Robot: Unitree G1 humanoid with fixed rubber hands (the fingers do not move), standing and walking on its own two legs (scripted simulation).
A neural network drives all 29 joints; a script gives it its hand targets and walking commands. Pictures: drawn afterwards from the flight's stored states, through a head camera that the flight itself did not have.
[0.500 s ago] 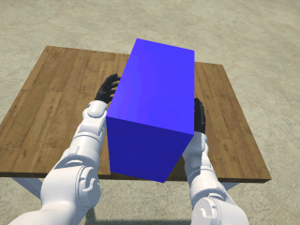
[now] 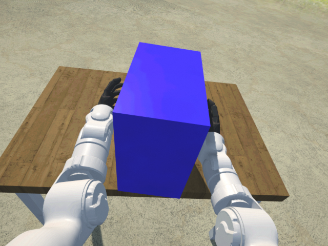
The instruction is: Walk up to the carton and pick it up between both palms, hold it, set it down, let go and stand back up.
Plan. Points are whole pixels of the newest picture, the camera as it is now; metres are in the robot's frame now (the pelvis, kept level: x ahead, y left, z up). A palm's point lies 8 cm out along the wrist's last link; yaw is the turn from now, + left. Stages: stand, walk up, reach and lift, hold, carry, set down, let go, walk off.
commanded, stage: reach and lift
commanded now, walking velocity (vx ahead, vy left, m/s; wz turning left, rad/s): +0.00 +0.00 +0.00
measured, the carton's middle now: (159, 120) +0.43 -0.03 +0.07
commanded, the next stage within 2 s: none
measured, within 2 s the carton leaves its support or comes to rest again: neither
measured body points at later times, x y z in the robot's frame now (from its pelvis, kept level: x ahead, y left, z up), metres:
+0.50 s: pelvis +0.00 +0.00 +0.00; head -0.03 +0.04 +0.45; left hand +0.43 +0.11 +0.17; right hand +0.39 -0.16 +0.16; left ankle +0.00 +0.11 -0.75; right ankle +0.02 -0.13 -0.75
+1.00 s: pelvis +0.00 -0.01 +0.00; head -0.04 +0.02 +0.44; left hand +0.41 +0.11 +0.19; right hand +0.38 -0.16 +0.18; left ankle +0.00 +0.11 -0.75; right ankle +0.02 -0.13 -0.75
